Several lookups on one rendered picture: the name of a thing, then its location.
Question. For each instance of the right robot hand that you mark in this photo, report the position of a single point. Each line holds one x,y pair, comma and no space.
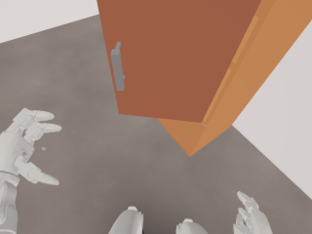
256,221

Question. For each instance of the left robot hand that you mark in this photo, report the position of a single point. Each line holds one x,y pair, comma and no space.
12,144

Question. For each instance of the robot left forearm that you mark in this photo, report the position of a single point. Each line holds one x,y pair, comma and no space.
8,211

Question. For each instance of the handle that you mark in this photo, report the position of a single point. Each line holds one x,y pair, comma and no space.
117,67

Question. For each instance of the cupboard door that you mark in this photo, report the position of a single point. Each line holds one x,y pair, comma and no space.
174,53

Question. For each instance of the robot right shin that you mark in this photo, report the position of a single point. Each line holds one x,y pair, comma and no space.
188,220

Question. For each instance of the robot left thigh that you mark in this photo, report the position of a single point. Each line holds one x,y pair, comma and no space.
128,222

